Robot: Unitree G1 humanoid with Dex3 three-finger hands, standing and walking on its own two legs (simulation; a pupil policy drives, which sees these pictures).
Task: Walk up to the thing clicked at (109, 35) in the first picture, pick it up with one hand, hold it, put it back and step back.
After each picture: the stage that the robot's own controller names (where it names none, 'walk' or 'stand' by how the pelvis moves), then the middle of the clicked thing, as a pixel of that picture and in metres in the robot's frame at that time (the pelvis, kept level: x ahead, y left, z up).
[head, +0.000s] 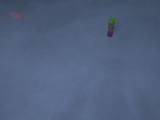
stand; (110, 27) +1.64 -0.27 -0.65
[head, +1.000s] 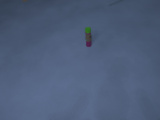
walk; (88, 37) +1.52 +0.11 -0.62
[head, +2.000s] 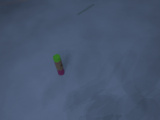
walk; (59, 65) +1.00 +0.35 -0.65
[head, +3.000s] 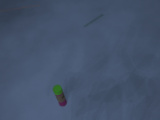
walk; (60, 96) +0.65 +0.30 -0.65
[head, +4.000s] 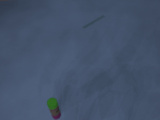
stand; (54, 109) +0.49 +0.26 -0.63
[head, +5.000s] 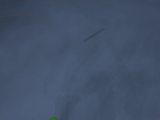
stand; out of the picture +0.41 +0.25 -0.65
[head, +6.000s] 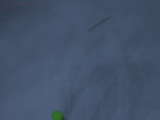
stand; out of the picture +0.40 +0.24 -0.64
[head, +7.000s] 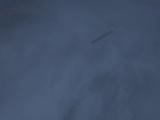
stand; out of the picture +0.37 +0.23 -0.65
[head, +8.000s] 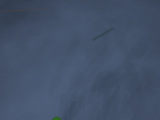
stand; out of the picture +0.40 +0.23 -0.65
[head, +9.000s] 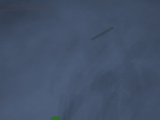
stand; out of the picture +0.39 +0.23 -0.65
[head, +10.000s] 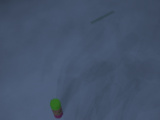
stand; (56, 109) +0.44 +0.19 -0.64
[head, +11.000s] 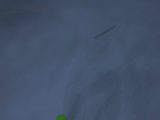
stand; out of the picture +0.41 +0.21 -0.65
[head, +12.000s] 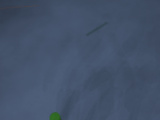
stand; out of the picture +0.41 +0.23 -0.65
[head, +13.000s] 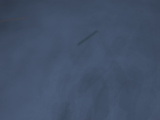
stand; out of the picture +0.34 +0.25 -0.65
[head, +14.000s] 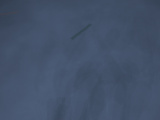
stand; out of the picture +0.34 +0.27 -0.65
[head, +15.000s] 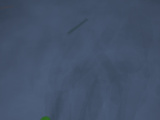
stand; out of the picture +0.36 +0.28 -0.65
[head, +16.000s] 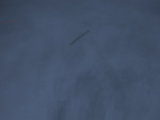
stand; out of the picture +0.37 +0.28 -0.66
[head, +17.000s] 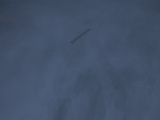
stand; out of the picture +0.37 +0.27 -0.66
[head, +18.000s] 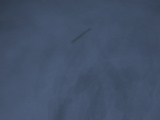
stand; out of the picture +0.38 +0.27 -0.66
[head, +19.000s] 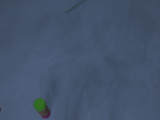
go down; (42, 109) +0.41 +0.27 -0.58
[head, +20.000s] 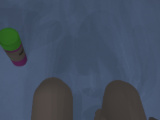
go down; (15, 50) +0.45 +0.31 -0.23
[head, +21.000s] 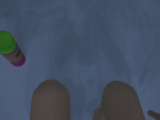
close in; (11, 51) +0.45 +0.31 -0.25
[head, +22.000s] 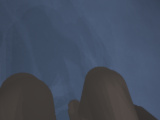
close in; out of the picture +0.42 +0.35 -0.16
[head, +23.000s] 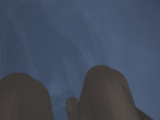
lift; out of the picture +0.41 +0.35 -0.16
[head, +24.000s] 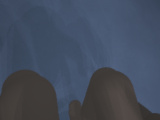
lift; out of the picture +0.36 +0.35 -0.15
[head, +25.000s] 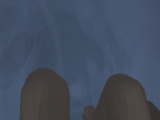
lift; out of the picture +0.28 +0.41 -0.14
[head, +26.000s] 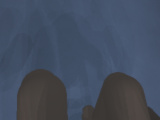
lift; out of the picture +0.29 +0.39 -0.15
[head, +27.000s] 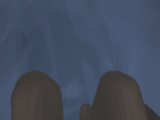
lift; out of the picture +0.31 +0.39 -0.15
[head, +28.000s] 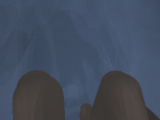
lift; out of the picture +0.32 +0.37 -0.16
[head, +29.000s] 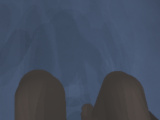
lift; out of the picture +0.31 +0.39 -0.15
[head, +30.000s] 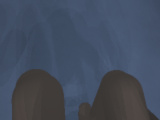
lift; out of the picture +0.30 +0.40 -0.15
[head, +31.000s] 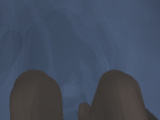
lift; out of the picture +0.31 +0.38 -0.16
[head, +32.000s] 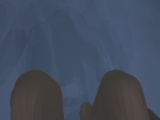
lift; out of the picture +0.31 +0.38 -0.16
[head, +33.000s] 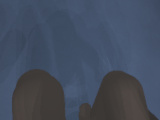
lift; out of the picture +0.32 +0.39 -0.16
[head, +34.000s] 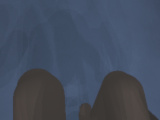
lift; out of the picture +0.30 +0.39 -0.16
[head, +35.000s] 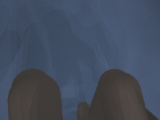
lift; out of the picture +0.31 +0.40 -0.16
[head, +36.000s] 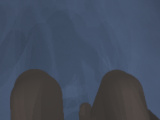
lift; out of the picture +0.31 +0.39 -0.16
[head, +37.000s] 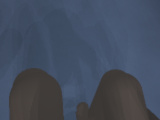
lift; out of the picture +0.32 +0.41 -0.16
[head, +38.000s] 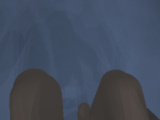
lift; out of the picture +0.31 +0.39 -0.16
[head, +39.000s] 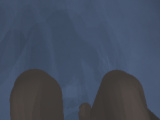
lift; out of the picture +0.31 +0.40 -0.16
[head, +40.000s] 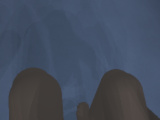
lift; out of the picture +0.30 +0.41 -0.15
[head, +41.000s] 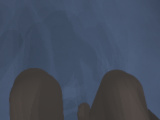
lift; out of the picture +0.30 +0.41 -0.15
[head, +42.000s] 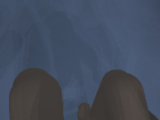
lift; out of the picture +0.30 +0.41 -0.15
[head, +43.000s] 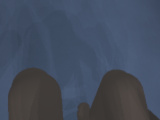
lift; out of the picture +0.30 +0.42 -0.15
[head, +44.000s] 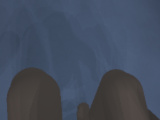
lift; out of the picture +0.30 +0.42 -0.15
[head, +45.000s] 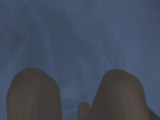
lift; out of the picture +0.30 +0.42 -0.15
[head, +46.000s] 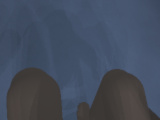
lift; out of the picture +0.30 +0.42 -0.15
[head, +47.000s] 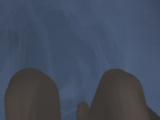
lift; out of the picture +0.30 +0.43 -0.15
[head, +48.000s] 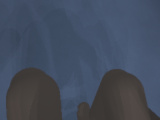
lift; out of the picture +0.30 +0.43 -0.15
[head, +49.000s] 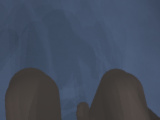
lift; out of the picture +0.30 +0.43 -0.15
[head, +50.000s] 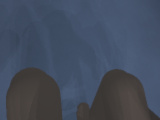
lift; out of the picture +0.30 +0.43 -0.15
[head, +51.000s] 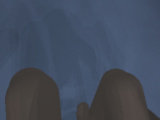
lift; out of the picture +0.30 +0.43 -0.15
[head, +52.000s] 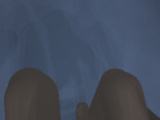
lift; out of the picture +0.30 +0.43 -0.15
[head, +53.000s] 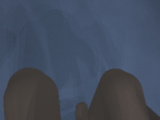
lift; out of the picture +0.29 +0.43 -0.15
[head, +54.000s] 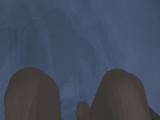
lift; out of the picture +0.29 +0.43 -0.15
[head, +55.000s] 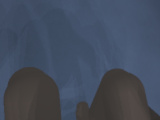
lift; out of the picture +0.29 +0.43 -0.15
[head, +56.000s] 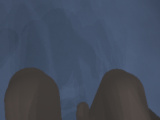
lift; out of the picture +0.30 +0.43 -0.15
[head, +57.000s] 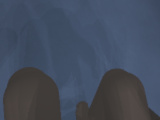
lift; out of the picture +0.30 +0.43 -0.15
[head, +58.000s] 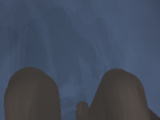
lift; out of the picture +0.30 +0.43 -0.15
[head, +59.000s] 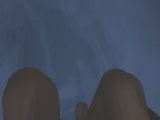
lift; out of the picture +0.30 +0.43 -0.15
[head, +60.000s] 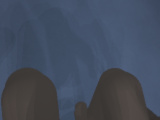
lift; out of the picture +0.30 +0.43 -0.15
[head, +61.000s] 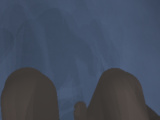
lift; out of the picture +0.30 +0.44 -0.15
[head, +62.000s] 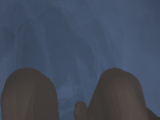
lift; out of the picture +0.30 +0.44 -0.15
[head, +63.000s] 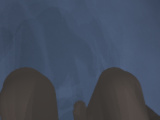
lift; out of the picture +0.30 +0.44 -0.15
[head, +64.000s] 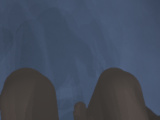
lift; out of the picture +0.30 +0.44 -0.15
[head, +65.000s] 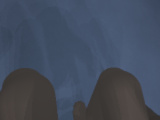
lift; out of the picture +0.30 +0.44 -0.15
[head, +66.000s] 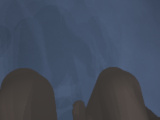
lift; out of the picture +0.31 +0.44 -0.15
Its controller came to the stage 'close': yes
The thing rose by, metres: 0.03
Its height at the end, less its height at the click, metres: +0.00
